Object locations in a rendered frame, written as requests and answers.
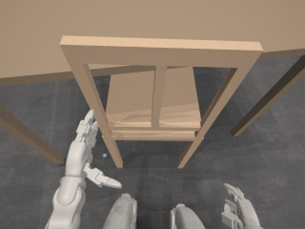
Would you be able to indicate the left robot forearm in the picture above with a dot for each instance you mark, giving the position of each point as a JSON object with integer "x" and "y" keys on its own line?
{"x": 67, "y": 202}

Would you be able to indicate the right robot shin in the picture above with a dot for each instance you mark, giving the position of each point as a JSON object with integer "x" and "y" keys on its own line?
{"x": 180, "y": 205}

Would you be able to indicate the left robot hand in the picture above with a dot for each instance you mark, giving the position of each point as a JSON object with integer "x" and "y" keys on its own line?
{"x": 81, "y": 150}

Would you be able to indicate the table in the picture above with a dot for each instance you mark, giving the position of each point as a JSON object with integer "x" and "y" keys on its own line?
{"x": 31, "y": 32}

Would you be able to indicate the chair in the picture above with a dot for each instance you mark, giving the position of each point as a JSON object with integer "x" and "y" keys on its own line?
{"x": 159, "y": 105}

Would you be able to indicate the right robot thigh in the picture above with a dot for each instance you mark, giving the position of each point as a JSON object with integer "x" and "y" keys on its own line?
{"x": 184, "y": 218}

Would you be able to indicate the right robot hand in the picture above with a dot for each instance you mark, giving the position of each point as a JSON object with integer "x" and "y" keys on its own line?
{"x": 238, "y": 215}

